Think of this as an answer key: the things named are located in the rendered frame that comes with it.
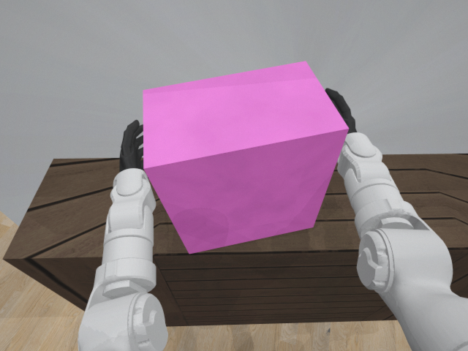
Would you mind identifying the robot right forearm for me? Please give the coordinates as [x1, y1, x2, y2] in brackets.
[337, 132, 453, 284]

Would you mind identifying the pedestal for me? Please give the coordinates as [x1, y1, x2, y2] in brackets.
[3, 154, 468, 327]

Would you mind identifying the robot left hand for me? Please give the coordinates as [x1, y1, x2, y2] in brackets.
[119, 120, 144, 172]

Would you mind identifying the robot right upper arm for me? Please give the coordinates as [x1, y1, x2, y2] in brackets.
[357, 228, 468, 351]

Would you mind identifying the carton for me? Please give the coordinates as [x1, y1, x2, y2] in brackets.
[143, 61, 349, 254]

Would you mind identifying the robot right hand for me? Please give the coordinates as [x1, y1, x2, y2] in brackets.
[325, 88, 357, 134]

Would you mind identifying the robot left forearm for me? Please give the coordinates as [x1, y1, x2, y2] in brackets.
[78, 168, 156, 351]

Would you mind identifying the robot left upper arm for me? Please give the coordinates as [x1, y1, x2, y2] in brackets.
[79, 292, 168, 351]

